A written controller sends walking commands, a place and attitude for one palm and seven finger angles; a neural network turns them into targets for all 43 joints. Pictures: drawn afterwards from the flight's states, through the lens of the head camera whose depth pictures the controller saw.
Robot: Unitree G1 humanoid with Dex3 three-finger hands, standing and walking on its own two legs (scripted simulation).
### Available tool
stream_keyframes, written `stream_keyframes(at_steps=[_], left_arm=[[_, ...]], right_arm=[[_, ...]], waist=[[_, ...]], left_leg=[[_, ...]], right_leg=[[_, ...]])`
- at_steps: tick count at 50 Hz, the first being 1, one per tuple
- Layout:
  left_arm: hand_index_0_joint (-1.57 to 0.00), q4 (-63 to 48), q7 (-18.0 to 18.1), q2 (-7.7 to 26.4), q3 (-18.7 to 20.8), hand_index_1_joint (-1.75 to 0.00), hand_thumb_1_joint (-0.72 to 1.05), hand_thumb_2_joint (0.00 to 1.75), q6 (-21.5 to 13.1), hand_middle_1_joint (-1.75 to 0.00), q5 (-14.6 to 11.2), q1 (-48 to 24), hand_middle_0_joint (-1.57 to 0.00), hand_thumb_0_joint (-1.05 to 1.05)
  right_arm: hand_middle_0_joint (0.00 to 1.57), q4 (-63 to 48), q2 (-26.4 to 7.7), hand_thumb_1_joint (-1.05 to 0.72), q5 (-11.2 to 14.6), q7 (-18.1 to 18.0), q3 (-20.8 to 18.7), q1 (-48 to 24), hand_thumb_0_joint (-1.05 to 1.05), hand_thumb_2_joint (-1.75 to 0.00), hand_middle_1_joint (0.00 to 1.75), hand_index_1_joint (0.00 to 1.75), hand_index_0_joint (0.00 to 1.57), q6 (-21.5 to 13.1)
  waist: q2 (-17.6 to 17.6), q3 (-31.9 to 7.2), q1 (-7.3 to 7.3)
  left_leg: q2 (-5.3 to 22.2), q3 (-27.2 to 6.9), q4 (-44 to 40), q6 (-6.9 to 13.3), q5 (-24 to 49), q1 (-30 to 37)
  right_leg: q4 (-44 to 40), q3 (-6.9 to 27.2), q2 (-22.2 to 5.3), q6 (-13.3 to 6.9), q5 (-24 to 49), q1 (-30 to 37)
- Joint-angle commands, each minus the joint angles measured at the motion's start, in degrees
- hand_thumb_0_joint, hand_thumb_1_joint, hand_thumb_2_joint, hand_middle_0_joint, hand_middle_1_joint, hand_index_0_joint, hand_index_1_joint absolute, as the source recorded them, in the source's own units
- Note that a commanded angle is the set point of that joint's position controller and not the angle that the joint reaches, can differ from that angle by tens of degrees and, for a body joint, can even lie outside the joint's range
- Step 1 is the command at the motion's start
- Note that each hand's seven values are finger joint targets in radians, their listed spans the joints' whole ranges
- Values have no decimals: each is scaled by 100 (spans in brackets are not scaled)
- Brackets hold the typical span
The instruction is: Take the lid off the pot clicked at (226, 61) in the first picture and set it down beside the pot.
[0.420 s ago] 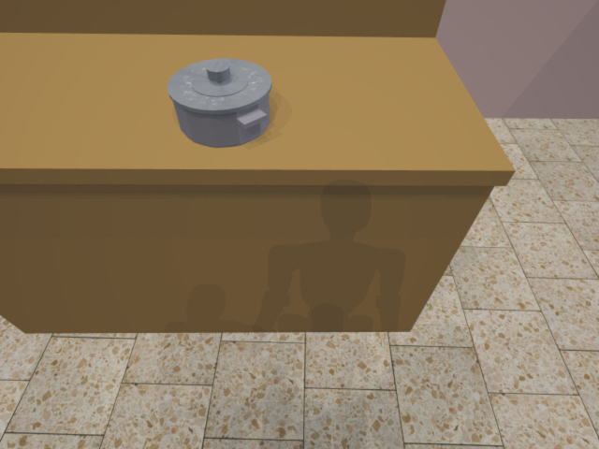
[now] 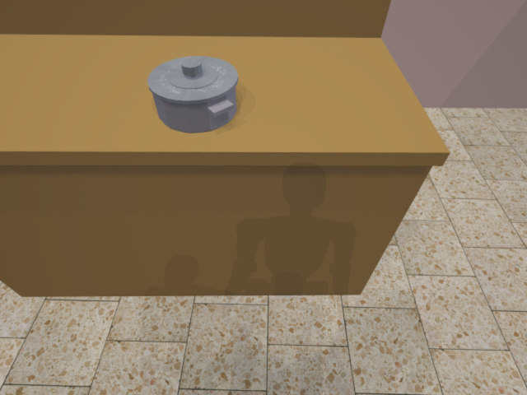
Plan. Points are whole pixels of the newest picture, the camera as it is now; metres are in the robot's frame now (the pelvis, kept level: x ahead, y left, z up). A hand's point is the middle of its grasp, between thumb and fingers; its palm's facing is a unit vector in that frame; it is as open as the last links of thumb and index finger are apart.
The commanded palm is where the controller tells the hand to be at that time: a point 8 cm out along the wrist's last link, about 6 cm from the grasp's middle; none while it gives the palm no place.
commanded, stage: look at it before walking up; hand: left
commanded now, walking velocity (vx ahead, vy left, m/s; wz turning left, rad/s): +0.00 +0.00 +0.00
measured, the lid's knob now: (191, 67) +0.73 +0.21 +0.13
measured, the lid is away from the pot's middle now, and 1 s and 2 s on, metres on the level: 0.00 0.00 0.00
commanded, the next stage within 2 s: take the last steps up to it in 0.22 s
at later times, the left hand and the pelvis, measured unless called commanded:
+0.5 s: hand out of the picture -0.01 +0.17 -0.18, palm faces +0.06 -0.98 -0.17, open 7.4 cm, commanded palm none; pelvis +0.01 +0.00 +0.00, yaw +1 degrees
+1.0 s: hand (153, 335) +0.25 +0.23 -0.17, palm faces +0.03 -0.99 -0.14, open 7.4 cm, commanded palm none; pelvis +0.17 +0.06 +0.00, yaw +3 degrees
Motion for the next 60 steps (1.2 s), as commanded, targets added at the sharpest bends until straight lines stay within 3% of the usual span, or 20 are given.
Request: stream_keyframes(at_steps=[1,17,19,22,26,29,31,32,33,34,36,38,42,48,52,54,55,56,57,60], left_arm=[[-20,-164,68,610,115,-30,90,90,-56,-30,13,408,-20,0],[-20,-118,59,542,120,-30,90,90,-65,-30,11,491,-20,0],[-20,-124,20,590,154,-30,90,90,-43,-30,48,591,-20,0],[-20,-190,-57,736,263,-30,90,90,7,-30,84,680,-20,0],[-20,-232,-42,987,434,-30,90,90,-81,-30,67,1167,-20,0],[-20,-321,-34,960,482,-30,90,90,-191,-30,115,950,-20,0],[-20,-440,-68,854,471,-30,90,90,-169,-30,92,458,-20,0],[-20,-517,-117,584,424,-30,90,90,-146,-30,53,351,-20,0],[-20,-696,-161,299,365,-30,90,90,-148,-30,28,251,-20,0],[-20,-872,-139,423,366,-30,90,90,-165,-30,87,-2,-20,0],[-20,-731,-176,429,411,-30,90,90,-206,-30,132,-187,-20,0],[-20,-644,-253,302,367,-30,90,90,-215,-30,130,-52,-20,0],[-20,-672,-267,229,342,-30,90,90,-156,-30,90,-5,-20,0],[-20,-1151,-291,118,247,-30,90,90,-173,-30,31,-1142,-20,0],[-20,-964,-202,331,291,-30,90,90,-233,-30,45,-407,-20,0],[-20,-559,-102,747,425,-30,90,90,-284,-30,82,910,-20,0],[-20,-437,-2,1134,533,-30,90,90,-330,-30,111,1377,-20,0],[-20,-401,24,1170,456,-30,90,90,-308,-30,-26,1343,-20,0],[-20,-522,100,1051,422,-30,90,90,-249,-30,-30,903,-20,0],[-20,-900,183,688,343,-30,90,90,-100,-30,-5,-202,-20,0]], right_arm=[[20,-96,-596,-90,12,-52,-75,378,0,-90,30,30,20,-49],[20,-70,-550,-90,12,-63,-75,453,0,-90,30,30,20,-53],[20,-58,-630,-90,-5,-26,-110,530,0,-90,30,30,20,-15],[20,-170,-587,-90,-69,32,-166,510,0,-90,30,30,20,41],[20,-520,-455,-90,-84,90,-192,218,0,-90,30,30,20,-22],[20,-661,-411,-90,-24,132,-217,276,0,-90,30,30,20,-164],[20,-413,-301,-90,-15,118,-174,1107,0,-90,30,30,20,-242],[20,-189,-636,-90,-51,57,-241,1763,0,-90,30,30,20,-287],[20,-68,-1167,-90,-135,-12,-402,2388,0,-90,30,30,20,-299],[20,-147,-1195,-90,-107,-59,-390,2435,0,-90,30,30,20,-234],[20,-335,-704,-90,-99,-36,-241,1779,0,-90,30,30,20,-287],[20,-412,-596,-90,-73,-56,-158,1518,0,-90,30,30,20,-426],[20,-223,-521,-90,-4,-132,-81,1756,0,-90,30,30,20,-550],[20,-124,-425,-90,-49,-183,-52,1912,0,-90,30,30,20,-508],[20,-128,-678,-90,-12,-194,-148,1688,0,-90,30,30,20,-442],[20,-228,-741,-90,58,-178,-207,1398,0,-90,30,30,20,-390],[20,-306,-486,-90,126,-139,-203,1688,0,-90,30,30,20,-383],[20,-266,-476,-90,152,-174,-212,1792,0,-90,30,30,20,-308],[20,-353,-421,-90,134,-195,-227,1465,0,-90,30,30,20,-218],[20,-423,-248,-90,77,-140,-267,972,0,-90,30,30,20,177]], waist=[[-75,132,-15],[-4,106,-14],[-43,158,20],[-335,754,100],[-1187,879,256],[-697,645,80],[-329,422,-349],[793,320,-558],[2161,217,-690],[1461,441,-681],[512,931,-410],[-22,780,-197],[512,141,-80],[661,376,-277],[635,-152,106],[223,-775,731],[-776,-1432,773],[-738,-1824,511],[-328,-1007,374],[-510,-218,-56]], left_leg=[[570,-486,-424,152,1149,60],[564,-475,-436,139,1157,73],[489,-458,-409,205,-171,-49],[252,-397,-83,237,-1504,-896],[123,111,1848,169,-1139,-2075],[333,-24,1446,207,-1268,-1794],[113,178,1,216,-518,-7],[548,-881,-773,438,-979,784],[1894,-2783,-1548,867,-1157,1372],[2182,-3219,-1717,1184,-1343,1175],[1965,-2709,-1775,1276,-700,413],[1637,-1801,-1658,1125,1262,590],[1204,-638,-1210,801,4393,1438],[905,-188,-1144,563,5119,1470],[1090,-197,-95,453,6202,1320],[885,-305,1808,143,5229,181],[-75,32,3788,-100,1021,-1419],[-263,-327,4912,-105,-2025,-1287],[-40,-671,4704,-14,-1918,-1300],[218,-558,4535,-125,-1488,-1243]], right_leg=[[-455,340,-443,-180,1087,-256],[-501,338,-436,-178,1103,-233],[-543,348,-385,-242,-364,-291],[-895,792,-519,-436,-2046,-516],[-1852,2298,-1632,-1144,-2729,32],[-1297,1830,-1799,-1288,-1202,147],[-393,696,-1160,-891,-764,-876],[1068,32,-462,-588,-540,-1609],[2756,-767,128,-225,-1500,-2807],[3408,-247,-40,-286,-1600,-3178],[4125,-19,-482,-324,-721,-3380],[4181,-127,-531,-185,-144,-3217],[4015,-496,-340,-111,67,-3296],[1978,-1048,-78,-206,556,-2908],[783,-1028,247,-500,884,-1061],[118,-433,-142,-810,2159,1118],[369,1583,-1796,-1602,5538,2666],[173,2033,-2653,-2133,7503,2309],[-149,1640,-2510,-2073,6952,1370],[-542,737,-1923,-1674,5297,-451]])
